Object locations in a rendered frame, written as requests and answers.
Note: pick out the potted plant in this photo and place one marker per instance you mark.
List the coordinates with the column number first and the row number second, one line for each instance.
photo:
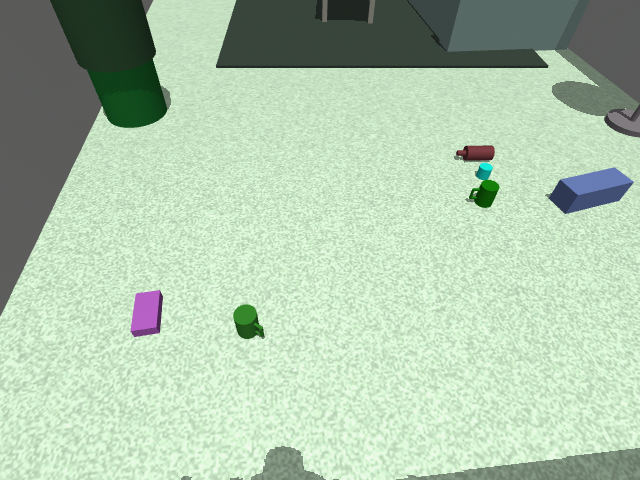
column 111, row 39

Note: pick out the sofa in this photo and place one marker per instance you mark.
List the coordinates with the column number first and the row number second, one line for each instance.
column 478, row 25

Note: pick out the floor lamp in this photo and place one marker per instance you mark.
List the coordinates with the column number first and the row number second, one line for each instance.
column 624, row 121

